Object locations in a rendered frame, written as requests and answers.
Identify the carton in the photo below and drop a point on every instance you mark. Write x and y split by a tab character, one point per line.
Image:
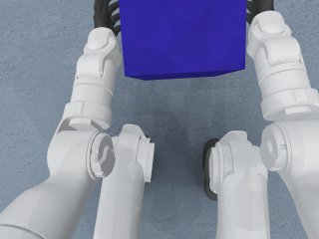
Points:
181	39

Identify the robot right forearm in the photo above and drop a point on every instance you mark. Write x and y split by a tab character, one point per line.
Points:
280	70

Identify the robot left upper arm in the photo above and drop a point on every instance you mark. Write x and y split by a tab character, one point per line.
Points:
77	160

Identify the robot left hand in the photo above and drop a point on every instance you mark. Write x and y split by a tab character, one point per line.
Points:
103	15

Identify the robot right upper arm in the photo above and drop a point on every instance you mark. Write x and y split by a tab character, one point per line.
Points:
291	148

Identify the robot left forearm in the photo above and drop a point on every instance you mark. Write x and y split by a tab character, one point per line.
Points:
93	88

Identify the robot right hand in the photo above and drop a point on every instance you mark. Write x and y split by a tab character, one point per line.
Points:
256	7

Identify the right robot shin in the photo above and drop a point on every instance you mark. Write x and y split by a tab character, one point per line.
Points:
242	135

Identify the right robot thigh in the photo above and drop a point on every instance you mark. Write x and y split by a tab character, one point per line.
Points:
242	192

